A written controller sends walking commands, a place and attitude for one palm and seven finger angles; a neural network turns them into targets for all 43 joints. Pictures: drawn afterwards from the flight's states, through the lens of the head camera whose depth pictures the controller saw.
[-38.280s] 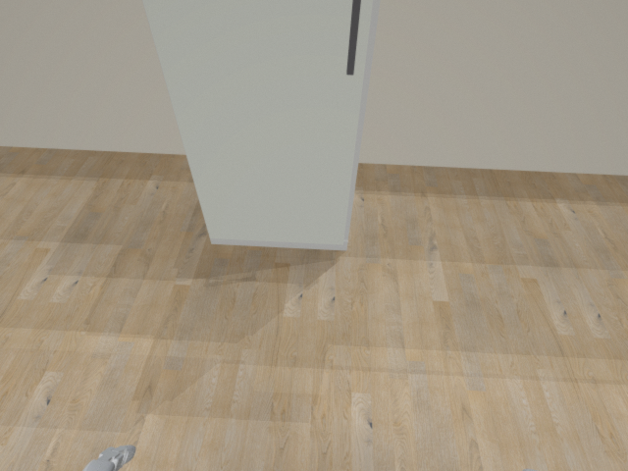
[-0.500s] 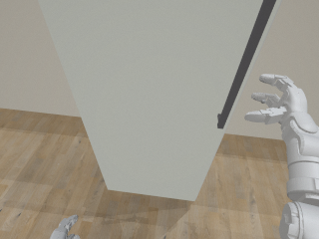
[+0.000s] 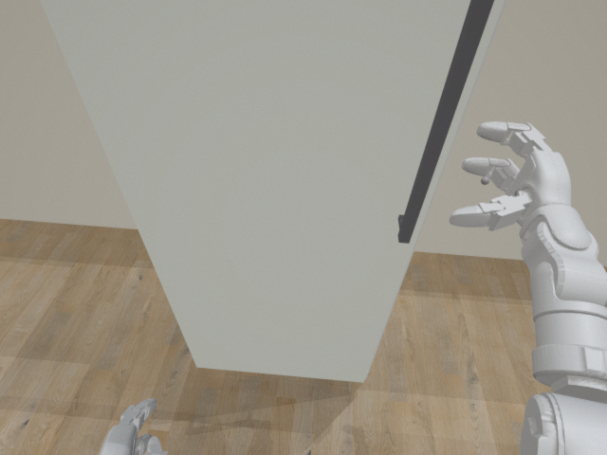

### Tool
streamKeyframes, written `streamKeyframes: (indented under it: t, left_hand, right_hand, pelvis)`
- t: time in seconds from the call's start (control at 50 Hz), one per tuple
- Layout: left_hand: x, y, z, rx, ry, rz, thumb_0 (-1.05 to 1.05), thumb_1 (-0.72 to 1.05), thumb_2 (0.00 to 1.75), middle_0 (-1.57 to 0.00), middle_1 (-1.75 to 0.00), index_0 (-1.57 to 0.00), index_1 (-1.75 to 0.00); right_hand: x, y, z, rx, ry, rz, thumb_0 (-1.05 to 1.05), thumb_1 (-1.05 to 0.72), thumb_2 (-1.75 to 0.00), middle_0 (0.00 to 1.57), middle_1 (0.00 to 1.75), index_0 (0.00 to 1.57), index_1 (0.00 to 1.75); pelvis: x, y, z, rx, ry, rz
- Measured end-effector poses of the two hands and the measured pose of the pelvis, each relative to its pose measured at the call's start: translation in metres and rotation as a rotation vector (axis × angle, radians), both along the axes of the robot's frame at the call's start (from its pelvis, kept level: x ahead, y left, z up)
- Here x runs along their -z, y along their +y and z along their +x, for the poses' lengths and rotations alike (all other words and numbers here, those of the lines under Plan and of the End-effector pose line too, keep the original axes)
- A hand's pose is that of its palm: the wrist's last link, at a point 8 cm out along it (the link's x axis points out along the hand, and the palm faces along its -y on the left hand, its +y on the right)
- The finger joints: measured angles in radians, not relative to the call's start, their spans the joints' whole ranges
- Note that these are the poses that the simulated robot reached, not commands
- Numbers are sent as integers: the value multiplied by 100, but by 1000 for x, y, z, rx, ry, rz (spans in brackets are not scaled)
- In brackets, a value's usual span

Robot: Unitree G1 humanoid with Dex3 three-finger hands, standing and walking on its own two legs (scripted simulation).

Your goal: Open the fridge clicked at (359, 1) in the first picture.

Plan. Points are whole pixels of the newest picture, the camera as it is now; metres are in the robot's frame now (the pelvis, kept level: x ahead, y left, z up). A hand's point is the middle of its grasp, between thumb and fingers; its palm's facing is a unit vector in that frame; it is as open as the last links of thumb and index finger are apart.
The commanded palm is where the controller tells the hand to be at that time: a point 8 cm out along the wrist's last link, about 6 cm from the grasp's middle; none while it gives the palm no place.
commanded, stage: move the hooked fingers beside the handle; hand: right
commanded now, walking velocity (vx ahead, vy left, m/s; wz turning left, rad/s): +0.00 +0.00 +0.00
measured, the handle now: (444, 98) +0.47 -0.13 +0.27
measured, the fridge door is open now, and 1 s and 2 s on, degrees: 0 0 0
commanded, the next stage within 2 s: feel for the door with the fingertips in 1.82 s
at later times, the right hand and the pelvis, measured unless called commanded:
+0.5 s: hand (472, 190) +0.40 -0.18 +0.19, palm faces +0.08 +1.00 +0.01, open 14.0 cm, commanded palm +0.37 -0.24 +0.19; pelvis -0.01 +0.01 +0.00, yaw +0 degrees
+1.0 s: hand (487, 191) +0.39 -0.19 +0.19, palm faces +0.11 +0.99 +0.00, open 14.0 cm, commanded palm +0.37 -0.24 +0.19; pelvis -0.01 +0.01 +0.00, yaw +1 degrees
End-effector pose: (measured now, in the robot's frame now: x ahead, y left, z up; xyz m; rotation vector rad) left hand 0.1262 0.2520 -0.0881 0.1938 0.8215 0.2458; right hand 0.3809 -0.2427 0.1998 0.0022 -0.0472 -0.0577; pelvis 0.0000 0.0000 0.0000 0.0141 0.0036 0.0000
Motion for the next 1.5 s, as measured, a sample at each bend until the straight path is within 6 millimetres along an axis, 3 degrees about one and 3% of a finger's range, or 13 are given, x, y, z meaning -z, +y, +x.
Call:
streamKeyframes:
  t: [0.1,0.2,0.3,0.38,0.54,0.72,0.82,0.9,1.04,1.2,1.34,1.42,1.5]
  left_hand:
    - [0,-2,2,-8,-11,-18,1,90,90,-21,-29,-20,-30]
    - [-1,-1,-3,-25,-17,-26,1,90,90,-21,-29,-20,-30]
    - [0,2,-8,-14,0,-12,1,90,90,-21,-29,-20,-30]
    - [3,3,-7,-2,14,-7,1,90,90,-21,-29,-20,-30]
    - [1,5,-7,-17,-15,-22,1,90,90,-21,-29,-20,-30]
    - [2,12,-16,-15,11,-8,1,90,90,-21,-29,-20,-30]
    - [4,15,-17,-26,16,-11,1,90,90,-21,-29,-20,-30]
    - [3,17,-17,-36,4,-13,1,90,90,-21,-29,-20,-30]
    - [0,16,-15,-27,0,-4,1,90,90,-21,-29,-20,-30]
    - [2,10,-8,-10,1,-4,1,90,90,-21,-29,-20,-30]
    - [1,3,-9,-14,-3,-15,1,90,90,-21,-29,-20,-30]
    - [1,2,-11,-26,2,-24,1,90,90,-21,-29,-20,-30]
    - [1,3,-12,-39,4,-27,1,90,90,-21,-29,-20,-30]
  right_hand:
    - [7,4,7,0,105,28,-1,50,-30,30,120,30,120]
    - [23,-5,0,54,133,19,-1,50,-30,30,120,30,119]
    - [7,-1,-14,44,-3,-24,-1,50,-30,29,120,29,119]
    - [-5,10,-12,-2,0,-9,-1,50,-30,29,120,30,119]
    - [17,9,-4,43,145,15,-1,50,-30,30,120,30,119]
    - [-5,9,-10,26,8,-20,-1,50,-30,30,120,30,119]
    - [7,9,-4,16,121,9,-1,50,-30,30,120,30,120]
    - [15,6,-7,38,106,20,-1,50,-30,30,120,30,119]
    - [2,-3,-15,52,8,-15,-1,50,-30,30,120,30,119]
    - [13,3,-3,12,124,6,-1,50,-30,30,120,30,120]
    - [6,8,3,24,33,8,-1,50,-30,30,120,30,119]
    - [2,2,2,25,28,9,-1,50,-30,30,120,30,119]
    - [12,-10,-4,42,88,11,-1,50,-30,30,120,30,119]
  pelvis:
    - [0,-1,1,-6,3,-3]
    - [-1,1,1,-19,-1,-6]
    - [-1,2,0,-11,-19,-3]
    - [0,3,-3,2,-24,-1]
    - [-1,6,-7,-10,-11,-7]
    - [-1,11,-7,-4,-23,-4]
    - [-1,11,-8,-3,-13,-5]
    - [-1,11,-7,-14,-9,-8]
    - [-1,11,-5,-11,-20,-5]
    - [0,6,-8,4,-6,-1]
    - [-1,4,-4,-13,1,-5]
    - [-1,3,0,-21,-3,-6]
    - [-1,2,3,-24,-10,-5]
